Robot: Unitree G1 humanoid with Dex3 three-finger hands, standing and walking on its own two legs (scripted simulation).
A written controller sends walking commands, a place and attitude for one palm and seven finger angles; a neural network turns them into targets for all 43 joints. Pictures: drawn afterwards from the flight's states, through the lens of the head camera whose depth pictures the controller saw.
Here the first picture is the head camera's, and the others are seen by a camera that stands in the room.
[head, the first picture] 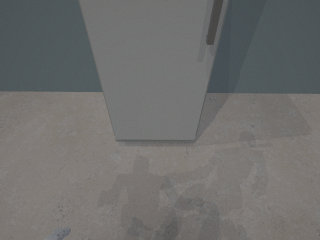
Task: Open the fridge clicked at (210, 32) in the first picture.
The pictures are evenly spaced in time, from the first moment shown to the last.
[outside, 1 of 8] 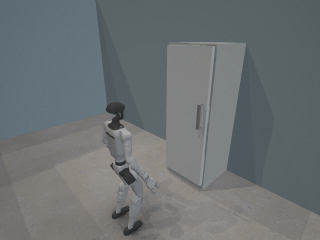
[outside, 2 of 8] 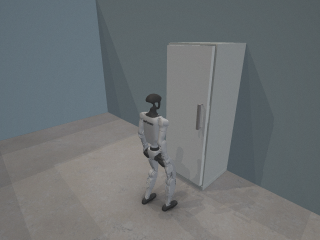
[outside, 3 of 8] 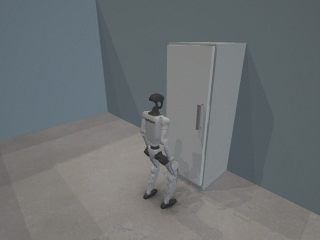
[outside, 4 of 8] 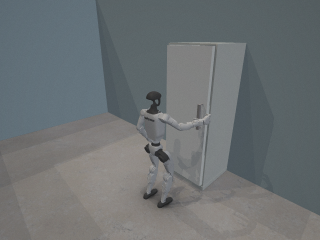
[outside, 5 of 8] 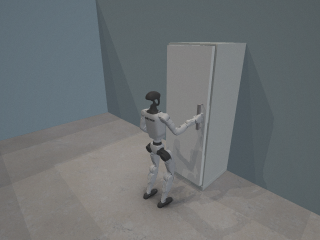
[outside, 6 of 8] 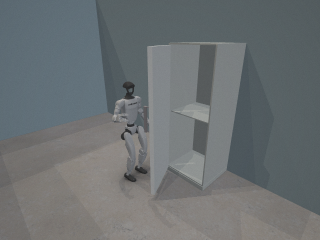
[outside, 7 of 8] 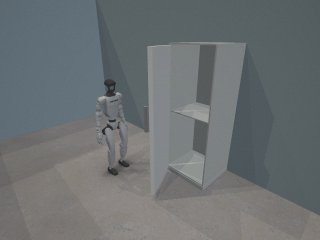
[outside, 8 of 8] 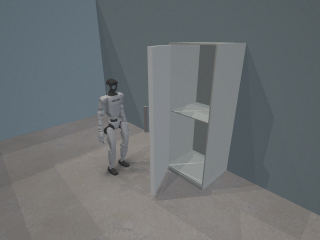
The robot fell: no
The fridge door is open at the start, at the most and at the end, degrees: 0 75 62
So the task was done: yes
